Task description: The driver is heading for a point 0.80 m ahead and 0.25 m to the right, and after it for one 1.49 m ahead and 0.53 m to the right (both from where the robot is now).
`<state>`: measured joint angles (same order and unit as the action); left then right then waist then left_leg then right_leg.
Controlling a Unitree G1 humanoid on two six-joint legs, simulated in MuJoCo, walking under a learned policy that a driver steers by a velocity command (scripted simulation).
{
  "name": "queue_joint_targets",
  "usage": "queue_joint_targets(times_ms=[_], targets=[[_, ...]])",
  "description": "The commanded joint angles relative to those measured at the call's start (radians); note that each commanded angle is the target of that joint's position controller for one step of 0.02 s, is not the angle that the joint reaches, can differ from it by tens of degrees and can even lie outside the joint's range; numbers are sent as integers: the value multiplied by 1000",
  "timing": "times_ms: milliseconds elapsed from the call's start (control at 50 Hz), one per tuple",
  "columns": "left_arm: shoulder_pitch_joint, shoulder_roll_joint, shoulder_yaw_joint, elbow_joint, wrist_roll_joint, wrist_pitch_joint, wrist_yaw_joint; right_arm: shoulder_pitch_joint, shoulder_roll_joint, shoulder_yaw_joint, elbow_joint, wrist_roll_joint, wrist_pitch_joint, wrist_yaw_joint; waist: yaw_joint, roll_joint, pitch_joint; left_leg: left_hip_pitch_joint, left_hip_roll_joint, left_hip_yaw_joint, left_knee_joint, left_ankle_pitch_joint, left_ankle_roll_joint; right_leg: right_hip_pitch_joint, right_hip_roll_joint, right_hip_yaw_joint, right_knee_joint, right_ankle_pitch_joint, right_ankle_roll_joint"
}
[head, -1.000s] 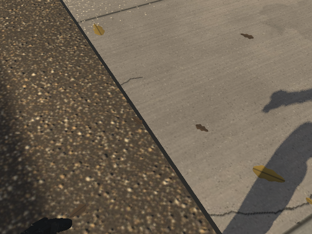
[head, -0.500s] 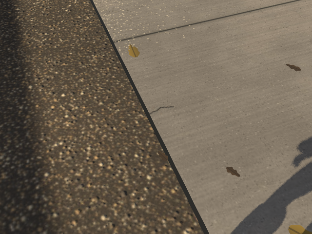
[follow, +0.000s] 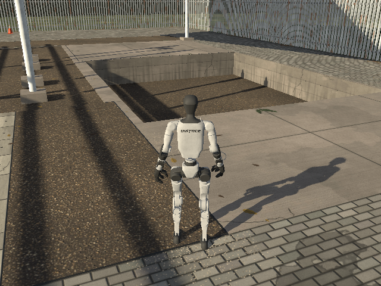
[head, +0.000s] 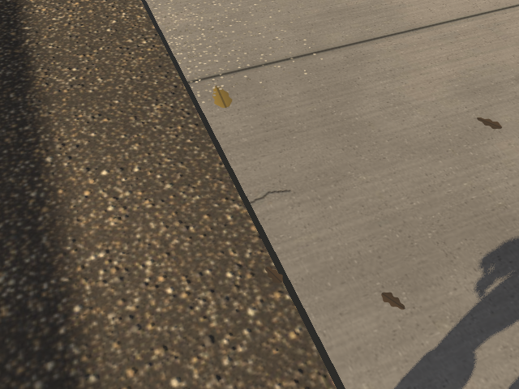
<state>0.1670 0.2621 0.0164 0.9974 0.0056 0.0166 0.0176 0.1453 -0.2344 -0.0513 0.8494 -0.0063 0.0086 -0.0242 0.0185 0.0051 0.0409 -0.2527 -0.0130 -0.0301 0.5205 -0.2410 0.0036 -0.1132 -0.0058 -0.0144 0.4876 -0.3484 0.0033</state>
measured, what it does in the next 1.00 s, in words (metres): walks ahead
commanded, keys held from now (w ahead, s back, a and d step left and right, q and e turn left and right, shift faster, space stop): no key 0.28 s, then w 0.68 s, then w+e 0.04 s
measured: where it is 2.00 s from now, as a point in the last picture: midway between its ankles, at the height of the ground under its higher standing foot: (288, 350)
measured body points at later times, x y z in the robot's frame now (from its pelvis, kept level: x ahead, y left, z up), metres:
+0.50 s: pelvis +0.02 +0.01 +0.00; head +0.01 +0.02 +0.45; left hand +0.00 +0.28 -0.15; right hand +0.09 -0.25 -0.13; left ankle +0.02 +0.12 -0.72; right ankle -0.05 -0.12 -0.74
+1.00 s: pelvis +0.23 +0.01 -0.01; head +0.26 +0.01 +0.44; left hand +0.47 +0.22 -0.10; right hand +0.13 -0.24 -0.15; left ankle +0.04 +0.13 -0.74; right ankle +0.40 -0.11 -0.72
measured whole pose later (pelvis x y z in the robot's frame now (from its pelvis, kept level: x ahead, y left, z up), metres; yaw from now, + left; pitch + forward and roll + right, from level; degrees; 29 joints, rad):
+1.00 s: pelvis +0.23 +0.01 -0.01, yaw +0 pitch +2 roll +1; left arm -0.06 0.23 0.03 0.85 -0.03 -0.08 -0.05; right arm 0.46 -0.23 -0.04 1.11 0.01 -0.07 -0.02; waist -0.08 -0.02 0.04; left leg 0.20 -0.01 0.04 0.17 -0.39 0.00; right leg -0.57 -0.04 -0.04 0.54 -0.03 -0.06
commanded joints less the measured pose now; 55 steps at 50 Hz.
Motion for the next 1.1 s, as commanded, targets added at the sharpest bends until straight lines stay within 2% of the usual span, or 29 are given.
queue_joint_targets(times_ms=[20,280,300,320,360,400,420,460,500,520,540,560,580,600,620,660,700,740,820,880,920,960,980,1000,1020,1040,1060,1080,1100], targets=[[19,106,19,-13,1,-9,7,-23,-116,-27,-23,0,-10,-8,1,0,-57,119,58,-56,-53,315,41,-88,-37,33,-86,200,-10],[75,79,9,48,3,-22,15,-24,-108,-18,113,3,-2,-17,-6,1,-10,103,41,-40,-91,175,27,-133,-31,29,-123,98,-13],[100,73,8,60,1,-22,16,-9,-99,-16,130,3,-1,-17,-5,-5,-28,106,25,-25,-90,56,27,-128,-26,24,-134,-4,-19],[109,86,13,63,-5,-20,19,-6,-105,-18,138,7,1,-18,-5,-20,-7,75,2,-4,-72,-110,29,-146,-25,33,-142,-133,-36],[120,122,25,48,-14,-21,25,-22,-112,-20,138,11,-8,-17,8,-64,62,-57,-26,24,-10,-337,38,-172,-77,120,-186,-384,-94],[176,177,47,53,-25,-40,26,-72,-77,-14,119,19,-39,-3,30,-164,112,-180,-31,83,168,-209,29,-129,-243,342,-310,-502,-185],[173,191,55,53,-28,-51,26,-88,-73,-12,111,23,-54,5,30,-183,143,-222,15,57,250,-157,36,-133,-323,432,-349,-479,-228],[149,159,53,38,-28,-68,19,-77,-75,-14,110,37,-75,21,8,-162,160,-274,61,31,251,-218,60,-89,-338,424,-338,-350,-228],[102,150,53,20,-40,-69,9,-10,-68,-17,139,43,-90,29,-41,-135,129,-88,39,83,32,-149,74,-131,-254,277,-273,-224,-169],[98,149,53,13,-40,-67,5,73,-78,-28,183,40,-91,29,-68,-118,88,86,-10,120,-29,-46,60,-198,-197,210,-213,-145,-148],[88,144,50,3,-36,-70,3,173,-99,-42,221,35,-88,28,-106,-83,40,230,-16,95,-48,-10,58,-258,-149,148,-106,-14,-125],[60,87,33,-18,-24,-77,-3,306,-161,-60,246,31,-89,22,-154,107,-19,367,149,-163,-165,-85,114,-370,-52,25,221,75,-65],[65,31,22,-63,-29,-94,2,420,-252,-73,267,27,-96,34,-165,346,-88,491,364,-613,-339,-226,269,-584,64,-10,522,-174,-23],[41,85,36,-70,-51,-108,1,344,-170,-41,253,16,-114,39,-120,187,-28,428,406,-668,-352,-296,291,-668,6,100,702,-207,-42],[34,91,39,-73,-66,-119,-9,261,-125,-25,226,15,-127,41,-87,122,33,379,374,-555,-352,-282,259,-713,-42,123,746,-105,-71],[30,95,49,-63,-47,-128,-14,181,-105,-9,195,14,-132,48,-50,60,62,318,300,-356,-370,-97,199,-695,-106,95,675,62,-83],[26,85,57,-62,-35,-120,-24,212,-75,6,203,6,-121,43,-43,80,44,285,239,-214,-380,94,168,-623,-124,62,593,135,-66],[-18,59,54,-80,-29,-108,-29,256,-96,6,214,5,-113,30,-50,67,46,279,228,-154,-392,223,182,-631,-119,30,519,177,-33],[-191,22,35,-150,-27,-102,-33,272,-137,2,207,2,-103,9,-80,61,84,206,208,-72,-429,267,182,-584,-89,-6,242,316,-1],[-273,27,29,-180,-33,-103,-45,322,-140,-2,221,13,-100,5,-97,68,108,205,220,-40,-446,263,182,-528,-62,-28,131,382,-12],[-303,37,29,-201,-36,-106,-55,332,-139,-6,230,21,-96,3,-87,68,119,266,249,-31,-426,304,173,-529,-62,-11,83,379,-37],[-290,61,37,-209,-36,-112,-64,317,-152,-15,227,22,-88,2,-55,72,92,335,271,-17,-366,429,156,-488,-49,-11,50,336,-67],[-243,83,47,-200,-37,-114,-67,294,-170,-21,219,18,-83,1,-21,93,47,365,275,5,-307,592,144,-417,-24,-30,52,309,-86],[-155,112,63,-178,-36,-112,-66,278,-182,-27,213,13,-76,0,28,113,-24,377,266,34,-194,778,129,-294,12,-59,67,286,-108],[7,147,88,-125,-37,-106,-63,268,-170,-24,206,6,-66,-1,104,107,-120,334,225,76,3,876,101,-93,50,-82,69,279,-136],[174,190,107,-83,-35,-97,-57,276,-150,-13,188,-7,-64,-3,163,49,-223,129,187,101,280,676,70,191,-50,62,89,243,-184],[276,276,124,-60,-24,-92,-59,395,-11,26,168,-11,-87,15,90,-236,-376,-268,-8,92,695,73,-4,521,-300,610,-44,-48,-370],[245,200,99,-62,-25,-92,-61,334,-49,21,173,7,-127,28,103,-209,-382,-401,-29,-64,838,-287,20,520,-328,839,-227,-155,-362],[150,161,85,-80,-23,-103,-61,224,-120,1,125,42,-152,35,82,-180,-216,-500,23,-76,886,-231,45,389,-305,715,-246,-121,-313]])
